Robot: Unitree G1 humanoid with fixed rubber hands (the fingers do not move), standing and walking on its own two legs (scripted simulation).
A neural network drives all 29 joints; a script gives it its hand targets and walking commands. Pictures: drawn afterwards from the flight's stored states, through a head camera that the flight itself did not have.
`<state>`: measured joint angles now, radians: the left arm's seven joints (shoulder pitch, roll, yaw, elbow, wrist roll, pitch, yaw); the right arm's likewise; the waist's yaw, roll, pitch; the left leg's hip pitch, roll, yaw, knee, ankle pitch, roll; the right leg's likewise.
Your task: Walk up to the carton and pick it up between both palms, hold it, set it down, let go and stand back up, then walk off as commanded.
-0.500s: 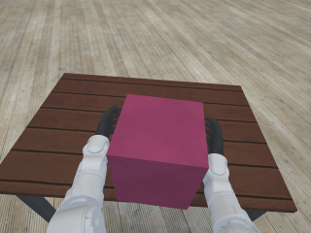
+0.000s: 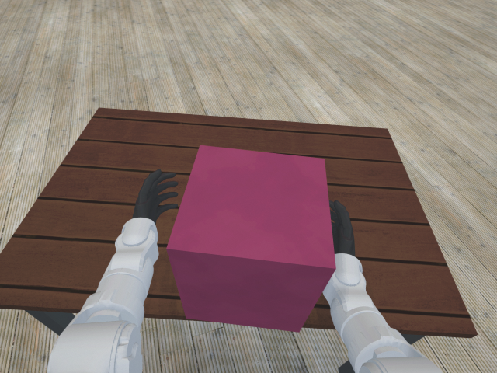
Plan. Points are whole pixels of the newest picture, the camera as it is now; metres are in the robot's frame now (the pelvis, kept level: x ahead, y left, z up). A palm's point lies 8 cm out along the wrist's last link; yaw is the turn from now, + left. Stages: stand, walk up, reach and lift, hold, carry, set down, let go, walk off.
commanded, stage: set down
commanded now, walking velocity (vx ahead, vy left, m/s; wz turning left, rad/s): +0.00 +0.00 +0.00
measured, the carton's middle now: (251, 242) +0.34 +0.01 +0.01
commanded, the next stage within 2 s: none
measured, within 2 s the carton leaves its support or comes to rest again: neither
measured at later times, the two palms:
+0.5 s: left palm (121, 261) +0.29 +0.22 +0.02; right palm (369, 291) +0.25 -0.18 +0.02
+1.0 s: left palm (76, 322) +0.19 +0.25 +0.03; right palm (382, 332) +0.19 -0.18 +0.03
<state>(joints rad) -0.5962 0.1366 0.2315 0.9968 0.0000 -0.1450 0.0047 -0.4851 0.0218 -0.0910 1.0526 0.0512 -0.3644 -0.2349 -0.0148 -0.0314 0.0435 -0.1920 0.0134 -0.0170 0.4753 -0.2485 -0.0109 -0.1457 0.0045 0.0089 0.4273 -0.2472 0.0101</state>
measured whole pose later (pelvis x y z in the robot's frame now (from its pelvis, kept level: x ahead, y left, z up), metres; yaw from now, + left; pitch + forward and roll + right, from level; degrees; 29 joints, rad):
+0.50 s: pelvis -0.03 +0.00 +0.00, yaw +0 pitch -4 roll -1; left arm -0.31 0.18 0.19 0.73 -0.08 -0.10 -0.06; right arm -0.20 -0.04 0.01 0.74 0.12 -0.34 -0.24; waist -0.01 -0.03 0.04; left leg -0.19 0.02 -0.02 0.48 -0.21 -0.01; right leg -0.15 0.01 0.01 0.43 -0.21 0.01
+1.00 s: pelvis -0.04 +0.00 +0.00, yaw +0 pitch -5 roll -1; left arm 0.09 0.24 0.14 0.22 -0.16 0.04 -0.07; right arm 0.18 -0.04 0.03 0.20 0.12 -0.12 -0.22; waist 0.04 -0.03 0.04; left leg -0.19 0.02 -0.02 0.48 -0.20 -0.01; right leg -0.15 0.01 0.01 0.43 -0.20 0.01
